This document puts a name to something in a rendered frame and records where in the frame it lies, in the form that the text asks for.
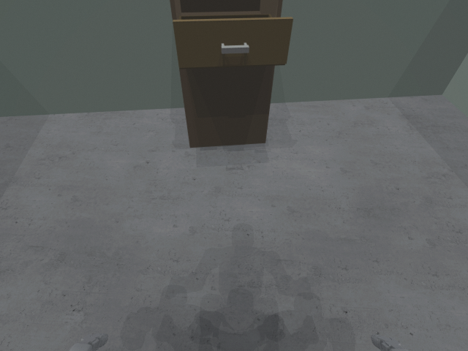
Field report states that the drawer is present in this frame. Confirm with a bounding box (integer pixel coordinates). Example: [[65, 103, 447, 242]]
[[173, 14, 293, 69]]

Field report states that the cabinet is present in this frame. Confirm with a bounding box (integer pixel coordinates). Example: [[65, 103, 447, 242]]
[[170, 0, 283, 148]]

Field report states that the right robot hand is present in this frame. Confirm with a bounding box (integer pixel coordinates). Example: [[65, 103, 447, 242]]
[[371, 334, 409, 351]]

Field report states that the left robot hand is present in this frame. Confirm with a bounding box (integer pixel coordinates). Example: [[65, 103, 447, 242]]
[[69, 333, 108, 351]]

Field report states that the handle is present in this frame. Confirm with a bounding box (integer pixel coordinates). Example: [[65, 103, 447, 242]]
[[222, 42, 249, 54]]

